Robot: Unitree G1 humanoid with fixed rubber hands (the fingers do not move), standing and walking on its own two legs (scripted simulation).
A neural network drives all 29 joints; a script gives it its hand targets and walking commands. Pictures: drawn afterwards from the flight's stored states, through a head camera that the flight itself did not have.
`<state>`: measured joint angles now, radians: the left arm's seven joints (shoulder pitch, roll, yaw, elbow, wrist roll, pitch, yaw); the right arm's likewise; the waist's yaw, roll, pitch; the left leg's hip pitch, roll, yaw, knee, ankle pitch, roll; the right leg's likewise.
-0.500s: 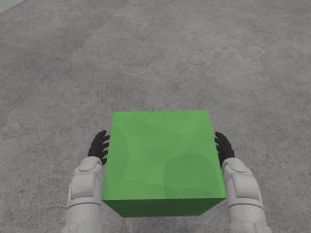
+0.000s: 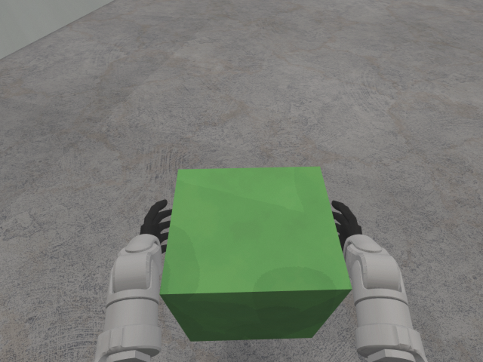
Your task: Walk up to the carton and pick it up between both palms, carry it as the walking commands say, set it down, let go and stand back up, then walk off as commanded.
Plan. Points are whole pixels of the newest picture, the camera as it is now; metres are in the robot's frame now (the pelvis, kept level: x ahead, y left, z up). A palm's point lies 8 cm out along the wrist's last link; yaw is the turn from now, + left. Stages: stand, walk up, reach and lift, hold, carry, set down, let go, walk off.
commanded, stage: reach and lift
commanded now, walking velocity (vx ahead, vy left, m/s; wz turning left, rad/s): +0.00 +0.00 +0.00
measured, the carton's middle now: (250, 260) +0.30 +0.01 -0.03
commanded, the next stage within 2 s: hold in 0.84 s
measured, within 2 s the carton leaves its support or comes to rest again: neither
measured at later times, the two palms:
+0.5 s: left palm (156, 238) +0.31 +0.17 +0.03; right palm (354, 244) +0.30 -0.17 +0.03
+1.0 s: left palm (159, 253) +0.28 +0.16 +0.03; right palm (363, 261) +0.27 -0.18 +0.03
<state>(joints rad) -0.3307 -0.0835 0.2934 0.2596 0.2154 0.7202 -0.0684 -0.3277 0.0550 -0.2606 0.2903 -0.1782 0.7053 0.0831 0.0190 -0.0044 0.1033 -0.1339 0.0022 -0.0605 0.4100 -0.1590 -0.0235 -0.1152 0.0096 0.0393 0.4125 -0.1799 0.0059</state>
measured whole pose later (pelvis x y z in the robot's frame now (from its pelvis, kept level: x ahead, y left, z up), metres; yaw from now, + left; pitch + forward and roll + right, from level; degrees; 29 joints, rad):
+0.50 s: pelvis +0.03 +0.01 +0.01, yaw -1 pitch -6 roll +0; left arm -0.20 -0.11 0.23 0.14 0.20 0.73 -0.06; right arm -0.18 0.07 -0.24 0.15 -0.16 0.73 0.09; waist 0.00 -0.01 0.06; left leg -0.08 0.00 -0.05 0.35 -0.17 -0.01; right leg -0.05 0.00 0.05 0.33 -0.18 0.01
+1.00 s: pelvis +0.02 -0.01 +0.00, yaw -1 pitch -8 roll +0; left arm -0.13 -0.08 0.18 0.07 0.16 0.74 -0.06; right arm -0.09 0.08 -0.19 0.04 -0.15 0.74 0.07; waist 0.01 -0.01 0.11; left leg -0.07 0.01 -0.06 0.37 -0.17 -0.03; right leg -0.05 0.02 0.05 0.37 -0.19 0.00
